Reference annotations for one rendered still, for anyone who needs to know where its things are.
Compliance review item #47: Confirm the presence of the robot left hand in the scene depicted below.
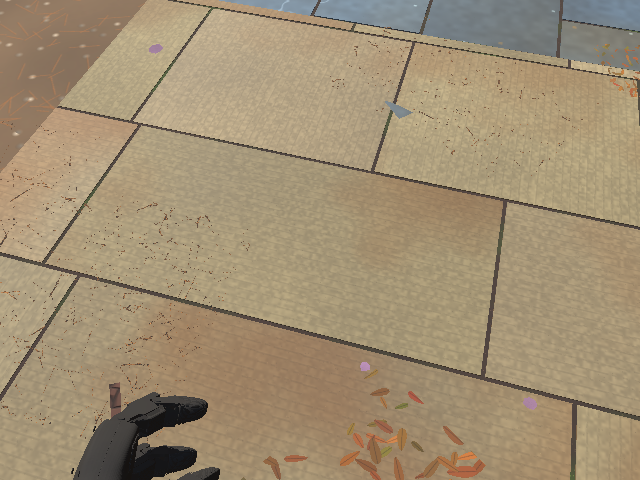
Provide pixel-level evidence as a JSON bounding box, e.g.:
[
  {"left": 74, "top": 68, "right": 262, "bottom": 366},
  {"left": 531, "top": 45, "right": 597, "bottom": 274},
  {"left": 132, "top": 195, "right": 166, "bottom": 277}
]
[{"left": 71, "top": 392, "right": 220, "bottom": 480}]

